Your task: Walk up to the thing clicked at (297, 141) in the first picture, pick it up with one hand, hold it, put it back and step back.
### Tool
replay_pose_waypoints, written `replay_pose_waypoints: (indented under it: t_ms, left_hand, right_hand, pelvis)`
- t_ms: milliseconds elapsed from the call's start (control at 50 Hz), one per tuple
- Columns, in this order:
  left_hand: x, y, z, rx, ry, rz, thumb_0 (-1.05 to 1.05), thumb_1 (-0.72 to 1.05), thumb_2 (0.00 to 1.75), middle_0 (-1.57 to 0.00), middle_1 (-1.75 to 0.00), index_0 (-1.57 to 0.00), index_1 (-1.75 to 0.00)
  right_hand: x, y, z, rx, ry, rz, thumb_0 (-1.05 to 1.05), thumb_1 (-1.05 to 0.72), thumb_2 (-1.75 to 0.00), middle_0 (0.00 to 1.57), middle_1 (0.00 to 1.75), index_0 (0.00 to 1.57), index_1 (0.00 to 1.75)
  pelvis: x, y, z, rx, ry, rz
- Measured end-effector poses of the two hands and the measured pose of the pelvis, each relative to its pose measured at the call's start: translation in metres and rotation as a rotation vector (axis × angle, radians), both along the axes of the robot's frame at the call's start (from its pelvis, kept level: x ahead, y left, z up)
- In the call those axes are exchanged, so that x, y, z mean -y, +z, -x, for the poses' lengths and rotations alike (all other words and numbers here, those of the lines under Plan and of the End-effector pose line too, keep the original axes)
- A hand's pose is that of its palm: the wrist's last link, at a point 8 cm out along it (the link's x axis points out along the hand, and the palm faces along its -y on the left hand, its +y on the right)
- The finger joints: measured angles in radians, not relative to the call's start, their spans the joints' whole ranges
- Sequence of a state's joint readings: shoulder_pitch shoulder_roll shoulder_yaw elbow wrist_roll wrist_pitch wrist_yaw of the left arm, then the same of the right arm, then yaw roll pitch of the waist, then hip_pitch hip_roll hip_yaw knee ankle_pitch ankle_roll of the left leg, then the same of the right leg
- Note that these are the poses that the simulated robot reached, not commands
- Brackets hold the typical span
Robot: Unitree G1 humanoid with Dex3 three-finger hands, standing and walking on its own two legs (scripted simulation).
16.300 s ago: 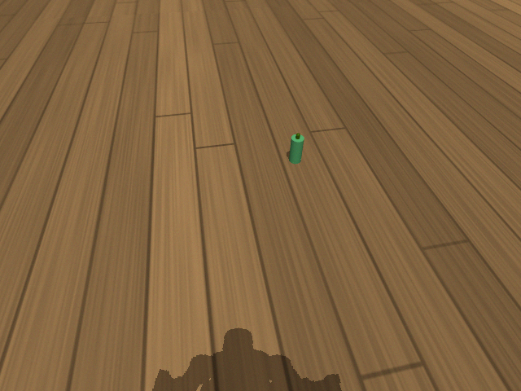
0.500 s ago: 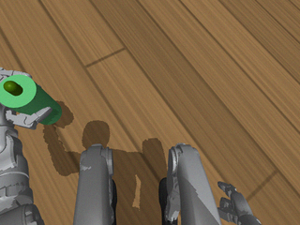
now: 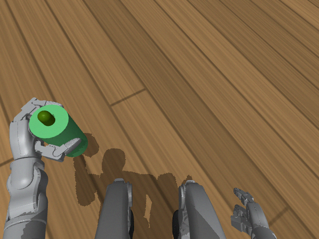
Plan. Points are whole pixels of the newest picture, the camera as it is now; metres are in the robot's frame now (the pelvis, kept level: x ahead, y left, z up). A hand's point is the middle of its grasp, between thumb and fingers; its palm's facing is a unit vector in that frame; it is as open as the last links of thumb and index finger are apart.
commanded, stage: lift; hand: left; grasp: from the side
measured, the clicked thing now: (61, 132) +0.36 +0.24 +0.01
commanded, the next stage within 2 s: hold in 1.20 s
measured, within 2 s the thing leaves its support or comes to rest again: neither
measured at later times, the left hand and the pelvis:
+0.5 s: hand (41, 107) +0.36 +0.22 +0.14, palm faces +0.27 -0.96 -0.04, open 10.3 cm; pelvis +0.03 +0.00 +0.11, yaw +2 degrees
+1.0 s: hand (39, 90) +0.36 +0.20 +0.18, palm faces +0.27 -0.96 -0.03, open 10.3 cm; pelvis +0.04 +0.00 +0.15, yaw +2 degrees
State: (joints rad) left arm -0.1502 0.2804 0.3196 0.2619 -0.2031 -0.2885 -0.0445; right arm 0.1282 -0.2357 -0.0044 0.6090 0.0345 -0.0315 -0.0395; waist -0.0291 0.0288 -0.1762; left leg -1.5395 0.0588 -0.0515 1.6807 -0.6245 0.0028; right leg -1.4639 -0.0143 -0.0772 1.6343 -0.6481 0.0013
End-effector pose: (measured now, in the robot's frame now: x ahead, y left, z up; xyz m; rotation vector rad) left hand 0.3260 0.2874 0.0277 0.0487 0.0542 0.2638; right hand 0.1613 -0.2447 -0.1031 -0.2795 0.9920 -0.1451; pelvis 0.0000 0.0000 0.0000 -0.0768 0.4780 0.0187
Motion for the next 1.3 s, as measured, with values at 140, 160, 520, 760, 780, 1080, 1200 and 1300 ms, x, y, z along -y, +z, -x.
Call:
replay_pose_waypoints:
  t_ms: [140, 160, 520, 760, 780, 1080, 1200, 1300]
  left_hand:
    - [0.004, 0.044, 0.006, 0.001, 0.021, 0.020, -0.06, -0.51, 1.06, -0.71, -1.08, -0.76, -1.11]
    - [0.005, 0.049, 0.006, 0.000, 0.021, 0.019, -0.06, -0.51, 1.06, -0.71, -1.08, -0.77, -1.11]
    - [0.021, 0.114, 0.005, 0.007, 0.005, 0.011, -0.06, -0.52, 1.07, -0.73, -1.06, -0.78, -1.09]
    - [0.034, 0.141, 0.003, 0.018, 0.007, 0.029, -0.06, -0.51, 1.06, -0.72, -1.06, -0.78, -1.09]
    - [0.034, 0.143, 0.002, 0.022, 0.011, 0.029, -0.06, -0.51, 1.06, -0.72, -1.06, -0.78, -1.09]
    - [0.041, 0.161, 0.002, 0.021, 0.013, 0.032, -0.06, -0.50, 1.05, -0.72, -1.06, -0.78, -1.09]
    - [0.043, 0.166, 0.001, 0.028, 0.014, 0.026, -0.06, -0.50, 1.04, -0.72, -1.06, -0.78, -1.09]
    - [0.044, 0.170, 0.001, 0.030, 0.008, 0.022, -0.06, -0.50, 1.04, -0.72, -1.06, -0.78, -1.09]
  right_hand:
    - [-0.003, 0.048, -0.010, 0.052, 0.004, 0.000, 0.00, -0.91, -0.90, 0.21, 0.30, 0.20, 0.30]
    - [-0.003, 0.054, -0.011, 0.056, 0.005, 0.001, 0.00, -0.91, -0.90, 0.21, 0.30, 0.20, 0.30]
    - [-0.015, 0.113, -0.005, 0.043, 0.015, -0.025, 0.00, -0.91, -0.90, 0.21, 0.30, 0.20, 0.30]
    - [-0.020, 0.138, -0.011, 0.051, 0.030, -0.035, 0.01, -0.91, -0.90, 0.21, 0.30, 0.20, 0.30]
    - [-0.020, 0.139, -0.012, 0.052, 0.032, -0.035, 0.01, -0.91, -0.90, 0.21, 0.30, 0.20, 0.30]
    - [-0.015, 0.157, -0.017, 0.057, 0.035, -0.034, 0.00, -0.91, -0.90, 0.21, 0.30, 0.20, 0.30]
    - [-0.014, 0.162, -0.016, 0.052, 0.035, -0.032, 0.01, -0.91, -0.90, 0.20, 0.30, 0.20, 0.30]
    - [-0.014, 0.164, -0.015, 0.050, 0.033, -0.039, 0.01, -0.91, -0.90, 0.20, 0.30, 0.20, 0.30]
  pelvis:
    - [0.000, 0.040, -0.011, 0.061, 0.013, -0.009]
    - [0.000, 0.045, -0.012, 0.070, 0.015, -0.010]
    - [-0.005, 0.107, -0.029, 0.178, 0.025, -0.029]
    - [-0.005, 0.132, -0.037, 0.237, 0.027, -0.037]
    - [-0.005, 0.133, -0.037, 0.241, 0.027, -0.038]
    - [-0.001, 0.151, -0.041, 0.288, 0.029, -0.047]
    - [0.000, 0.155, -0.041, 0.301, 0.029, -0.051]
    - [0.000, 0.159, -0.042, 0.313, 0.027, -0.052]
